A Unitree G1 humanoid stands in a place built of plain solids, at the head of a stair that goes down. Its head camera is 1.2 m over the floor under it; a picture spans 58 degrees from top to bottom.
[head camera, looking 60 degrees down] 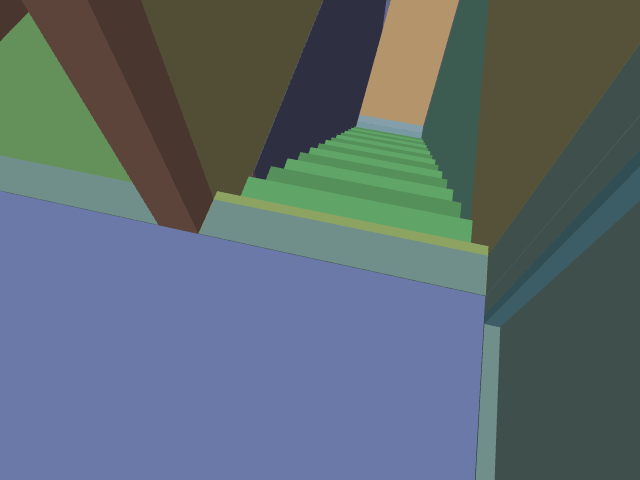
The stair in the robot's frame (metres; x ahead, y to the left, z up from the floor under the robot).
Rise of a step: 0.22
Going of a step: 0.24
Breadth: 0.91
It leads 14 degrees to the right of straight ahead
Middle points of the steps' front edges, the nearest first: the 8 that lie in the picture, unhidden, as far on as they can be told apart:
0.78 -0.09 0.00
1.01 -0.15 -0.21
1.25 -0.21 -0.43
1.48 -0.26 -0.65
1.72 -0.32 -0.86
1.95 -0.38 -1.08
2.19 -0.44 -1.29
2.42 -0.49 -1.51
